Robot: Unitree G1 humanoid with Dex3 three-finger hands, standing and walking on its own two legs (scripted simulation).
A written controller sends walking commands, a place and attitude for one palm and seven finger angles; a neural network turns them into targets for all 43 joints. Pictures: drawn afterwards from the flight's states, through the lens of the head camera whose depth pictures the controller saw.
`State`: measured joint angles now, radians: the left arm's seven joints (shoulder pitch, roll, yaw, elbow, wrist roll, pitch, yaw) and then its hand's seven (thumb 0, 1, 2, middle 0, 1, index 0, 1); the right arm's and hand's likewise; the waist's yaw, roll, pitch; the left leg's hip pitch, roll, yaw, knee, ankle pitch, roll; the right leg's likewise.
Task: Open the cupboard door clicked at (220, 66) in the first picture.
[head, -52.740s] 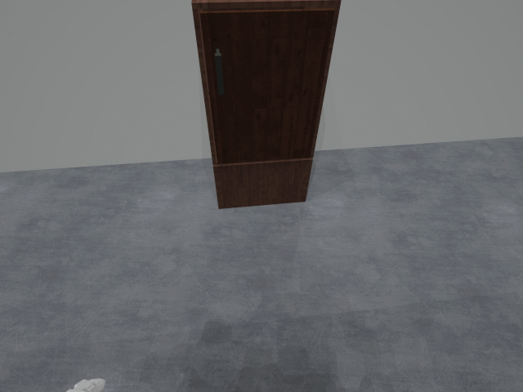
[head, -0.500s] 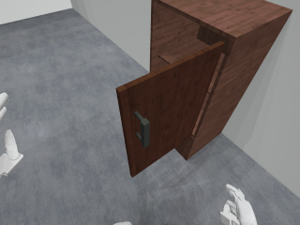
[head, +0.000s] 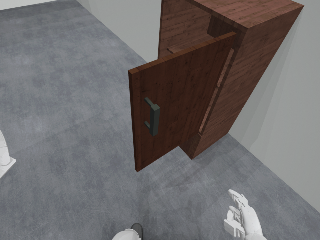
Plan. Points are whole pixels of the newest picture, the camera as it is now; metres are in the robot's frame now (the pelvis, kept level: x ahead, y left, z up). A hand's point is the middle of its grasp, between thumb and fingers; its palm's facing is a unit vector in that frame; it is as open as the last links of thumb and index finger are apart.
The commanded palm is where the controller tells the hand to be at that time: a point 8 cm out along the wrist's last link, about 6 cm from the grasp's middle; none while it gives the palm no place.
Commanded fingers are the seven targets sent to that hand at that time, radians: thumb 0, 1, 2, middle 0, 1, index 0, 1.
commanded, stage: step back with the hand held close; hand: left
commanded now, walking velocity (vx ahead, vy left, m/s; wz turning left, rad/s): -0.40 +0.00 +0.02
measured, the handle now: (150, 117) +0.46 +0.08 +0.00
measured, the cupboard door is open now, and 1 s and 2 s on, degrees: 89 89 89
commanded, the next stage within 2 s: stop stepping back and stand still in 0.08 s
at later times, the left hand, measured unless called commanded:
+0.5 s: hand out of the picture +0.10 +0.25 +0.19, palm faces +0.46 -0.77 -0.45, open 7.4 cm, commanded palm +0.05 +0.28 +0.19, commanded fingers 0.00 0.90 0.90 -0.20 -0.30 -0.20 -0.30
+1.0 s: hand out of the picture +0.08 +0.27 +0.17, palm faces +0.44 -0.78 -0.43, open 7.4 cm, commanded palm none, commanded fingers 0.00 0.90 0.90 -0.20 -0.30 -0.20 -0.30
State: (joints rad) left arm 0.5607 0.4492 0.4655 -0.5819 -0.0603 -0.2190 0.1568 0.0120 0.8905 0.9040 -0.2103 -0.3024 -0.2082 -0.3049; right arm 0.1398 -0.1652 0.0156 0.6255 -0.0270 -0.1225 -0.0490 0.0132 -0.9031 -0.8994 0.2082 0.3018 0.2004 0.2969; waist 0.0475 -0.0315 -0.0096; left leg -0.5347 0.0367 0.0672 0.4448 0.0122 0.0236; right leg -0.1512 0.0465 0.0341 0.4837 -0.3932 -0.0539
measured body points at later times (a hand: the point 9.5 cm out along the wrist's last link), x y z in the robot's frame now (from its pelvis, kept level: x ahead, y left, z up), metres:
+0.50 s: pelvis -0.09 -0.02 +0.02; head -0.10 -0.01 +0.47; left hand +0.07 +0.29 +0.21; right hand +0.04 -0.28 -0.08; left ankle -0.07 +0.11 -0.70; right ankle -0.11 -0.09 -0.72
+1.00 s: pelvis -0.12 +0.00 +0.01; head -0.12 +0.00 +0.46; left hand +0.05 +0.31 +0.19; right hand +0.03 -0.23 -0.08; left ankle -0.11 +0.12 -0.72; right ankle -0.11 -0.09 -0.72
